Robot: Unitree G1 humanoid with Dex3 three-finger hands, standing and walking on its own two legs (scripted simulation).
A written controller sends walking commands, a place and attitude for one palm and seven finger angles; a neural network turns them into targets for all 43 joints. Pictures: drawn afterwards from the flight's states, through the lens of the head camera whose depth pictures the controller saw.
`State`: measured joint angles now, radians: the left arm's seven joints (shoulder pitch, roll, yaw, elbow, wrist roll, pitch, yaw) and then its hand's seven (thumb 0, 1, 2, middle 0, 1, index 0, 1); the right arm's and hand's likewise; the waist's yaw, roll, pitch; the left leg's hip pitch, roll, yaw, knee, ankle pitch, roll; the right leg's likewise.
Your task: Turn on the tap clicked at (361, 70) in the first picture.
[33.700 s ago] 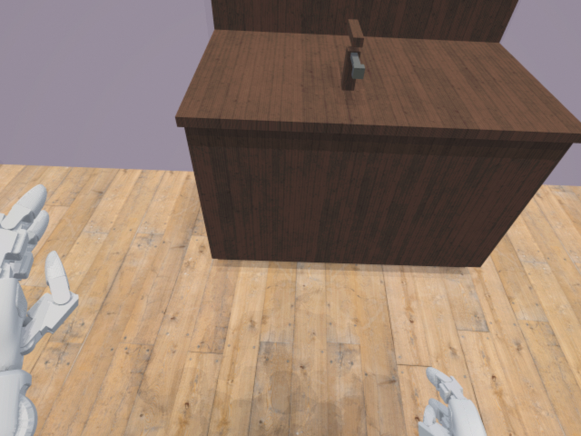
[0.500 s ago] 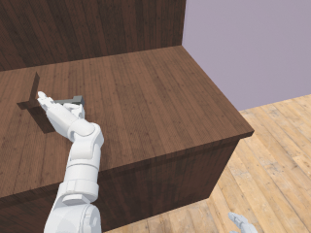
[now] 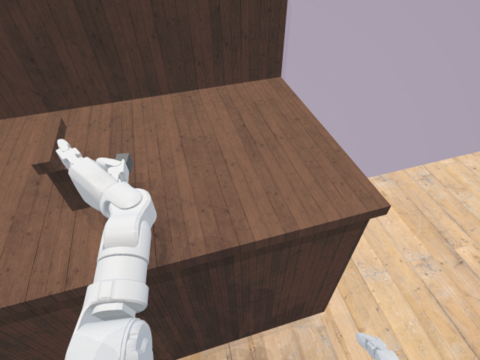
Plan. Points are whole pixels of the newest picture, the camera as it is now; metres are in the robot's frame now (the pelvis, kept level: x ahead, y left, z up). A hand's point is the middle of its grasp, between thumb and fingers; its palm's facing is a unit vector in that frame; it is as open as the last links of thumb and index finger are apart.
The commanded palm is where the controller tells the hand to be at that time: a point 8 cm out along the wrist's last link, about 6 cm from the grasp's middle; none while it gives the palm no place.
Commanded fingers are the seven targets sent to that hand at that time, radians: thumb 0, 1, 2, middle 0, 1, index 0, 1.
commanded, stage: lift the hand up off the lever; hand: left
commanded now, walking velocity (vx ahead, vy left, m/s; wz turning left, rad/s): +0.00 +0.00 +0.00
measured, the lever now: (123, 163) +0.45 +0.25 +0.10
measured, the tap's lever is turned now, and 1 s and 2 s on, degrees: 80 80 80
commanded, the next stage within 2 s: draw the hand back beside the body in 1.14 s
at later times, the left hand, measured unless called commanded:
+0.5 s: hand (116, 166) +0.37 +0.22 +0.16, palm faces +0.80 -0.60 -0.01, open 7.8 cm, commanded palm +0.32 +0.23 +0.16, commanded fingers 0.00 0.90 0.90 -0.15 -0.15 -0.15 -0.15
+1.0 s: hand (110, 157) +0.38 +0.23 +0.18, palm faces +0.80 -0.60 +0.00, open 7.8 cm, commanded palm +0.32 +0.23 +0.18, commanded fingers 0.00 0.90 0.90 -0.15 -0.15 -0.15 -0.15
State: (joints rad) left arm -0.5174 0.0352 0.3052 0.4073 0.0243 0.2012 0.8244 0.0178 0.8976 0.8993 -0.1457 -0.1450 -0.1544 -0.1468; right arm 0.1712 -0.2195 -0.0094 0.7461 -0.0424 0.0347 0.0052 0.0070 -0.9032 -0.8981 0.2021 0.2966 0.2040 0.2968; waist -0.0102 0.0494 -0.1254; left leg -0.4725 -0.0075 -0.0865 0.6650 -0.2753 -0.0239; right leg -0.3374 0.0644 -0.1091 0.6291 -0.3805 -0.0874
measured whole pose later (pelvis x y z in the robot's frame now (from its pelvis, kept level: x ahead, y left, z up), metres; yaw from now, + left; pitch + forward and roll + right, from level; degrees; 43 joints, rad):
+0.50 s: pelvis +0.00 +0.00 +0.01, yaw +0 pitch +1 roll +0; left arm -0.48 0.02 0.26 0.31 -0.01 0.29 0.80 0.02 0.90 0.90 -0.15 -0.15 -0.15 -0.15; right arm 0.11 -0.21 0.01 0.75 -0.03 0.03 -0.01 0.01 -0.90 -0.90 0.20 0.30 0.20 0.30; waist 0.02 0.05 -0.11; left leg -0.38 -0.01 -0.08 0.60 -0.24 -0.02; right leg -0.25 0.06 -0.11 0.56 -0.35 -0.09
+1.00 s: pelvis +0.00 +0.00 +0.01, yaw -1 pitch +1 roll +0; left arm -0.51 0.04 0.28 0.29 -0.03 0.35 0.79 0.02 0.90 0.90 -0.15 -0.15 -0.15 -0.15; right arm 0.09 -0.21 0.01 0.77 -0.02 0.03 -0.02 0.01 -0.90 -0.90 0.20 0.30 0.20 0.30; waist 0.03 0.05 -0.09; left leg -0.34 -0.01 -0.07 0.55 -0.22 -0.02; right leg -0.22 0.06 -0.09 0.52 -0.32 -0.08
